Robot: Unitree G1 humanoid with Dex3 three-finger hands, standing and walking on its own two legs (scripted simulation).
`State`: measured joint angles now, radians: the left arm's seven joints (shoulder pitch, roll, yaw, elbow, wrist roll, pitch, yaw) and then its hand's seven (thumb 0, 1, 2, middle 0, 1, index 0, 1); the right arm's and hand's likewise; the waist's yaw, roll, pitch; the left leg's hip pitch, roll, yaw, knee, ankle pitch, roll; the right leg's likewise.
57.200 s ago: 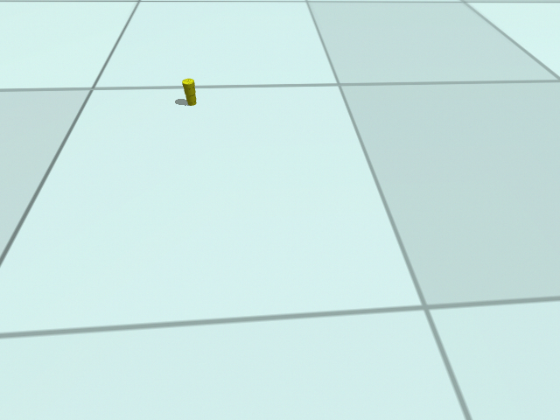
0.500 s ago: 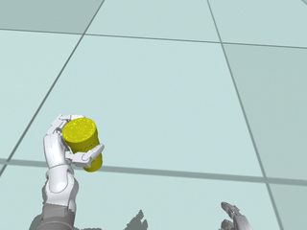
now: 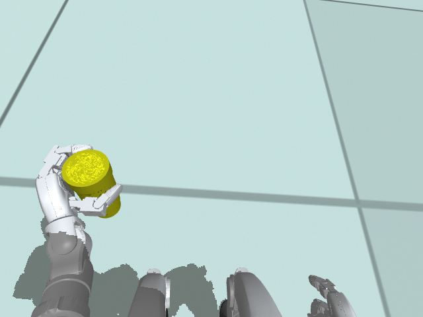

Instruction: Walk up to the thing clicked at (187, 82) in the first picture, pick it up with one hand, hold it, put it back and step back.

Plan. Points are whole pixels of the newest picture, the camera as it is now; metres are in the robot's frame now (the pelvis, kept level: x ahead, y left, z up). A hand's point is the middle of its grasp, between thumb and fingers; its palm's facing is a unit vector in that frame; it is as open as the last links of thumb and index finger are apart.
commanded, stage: crouch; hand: left
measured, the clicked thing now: (98, 189) +0.37 +0.21 -0.03
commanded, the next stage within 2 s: lower in 1.44 s
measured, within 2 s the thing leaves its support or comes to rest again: neither
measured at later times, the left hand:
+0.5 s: hand (102, 208) +0.40 +0.26 -0.24, palm faces +0.44 -0.90 -0.02, open 10.5 cm
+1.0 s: hand (106, 217) +0.42 +0.28 -0.37, palm faces +0.44 -0.90 -0.02, open 10.5 cm
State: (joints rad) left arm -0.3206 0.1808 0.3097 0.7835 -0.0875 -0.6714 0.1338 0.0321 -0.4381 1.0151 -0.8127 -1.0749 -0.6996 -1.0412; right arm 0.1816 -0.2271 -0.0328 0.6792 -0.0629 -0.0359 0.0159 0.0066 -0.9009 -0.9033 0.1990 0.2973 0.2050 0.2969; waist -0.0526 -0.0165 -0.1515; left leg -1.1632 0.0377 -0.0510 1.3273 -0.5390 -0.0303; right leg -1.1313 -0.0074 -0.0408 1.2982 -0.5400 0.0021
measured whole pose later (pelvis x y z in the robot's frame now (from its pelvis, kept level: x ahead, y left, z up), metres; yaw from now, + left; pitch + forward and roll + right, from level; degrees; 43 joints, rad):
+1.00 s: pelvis -0.06 +0.01 -0.31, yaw -7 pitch +27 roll -8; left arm -0.71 0.58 0.68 1.22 -0.05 -0.79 0.00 0.03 -0.44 1.03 -0.81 -1.08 -0.70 -1.04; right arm 0.07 -0.28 0.13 0.73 -0.16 0.04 0.10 0.00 -0.90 -0.90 0.20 0.30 0.21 0.30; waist -0.18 -0.06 -0.01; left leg -2.22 0.02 -0.17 2.40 -0.67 -0.04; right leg -2.15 0.02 -0.10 2.30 -0.64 0.02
